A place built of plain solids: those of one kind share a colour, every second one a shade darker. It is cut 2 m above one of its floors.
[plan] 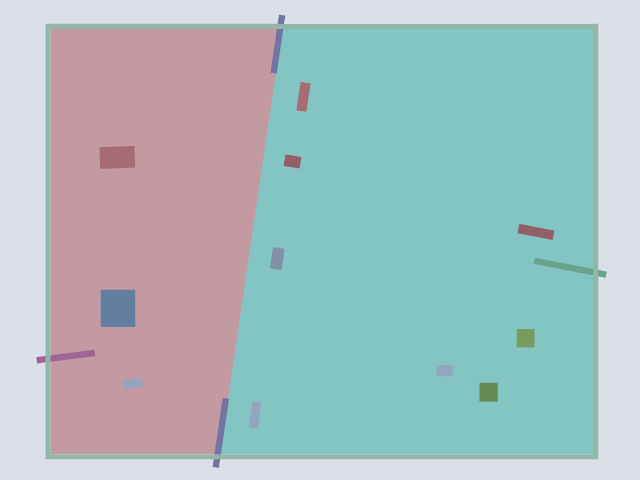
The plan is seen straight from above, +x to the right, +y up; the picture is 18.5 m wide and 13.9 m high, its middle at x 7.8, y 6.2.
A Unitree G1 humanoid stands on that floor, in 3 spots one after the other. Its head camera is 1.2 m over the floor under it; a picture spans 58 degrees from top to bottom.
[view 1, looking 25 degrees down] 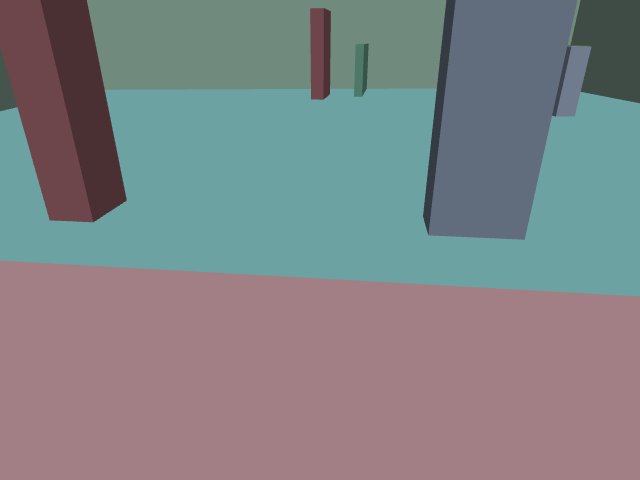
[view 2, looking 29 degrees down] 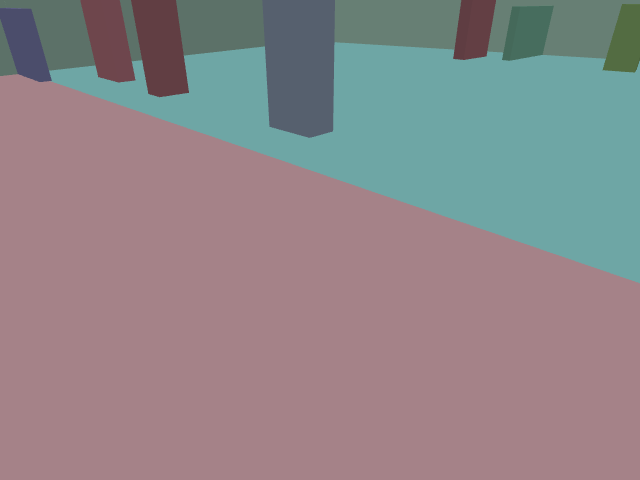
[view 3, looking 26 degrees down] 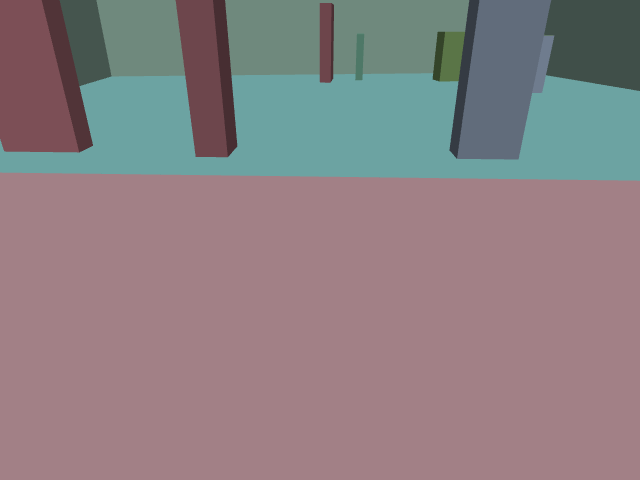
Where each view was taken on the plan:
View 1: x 3.82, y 6.81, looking -2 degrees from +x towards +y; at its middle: piece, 2.84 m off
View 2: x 2.96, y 2.79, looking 36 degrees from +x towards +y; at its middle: deck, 2.48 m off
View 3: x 2.25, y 7.85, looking -6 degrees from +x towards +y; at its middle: deck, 2.74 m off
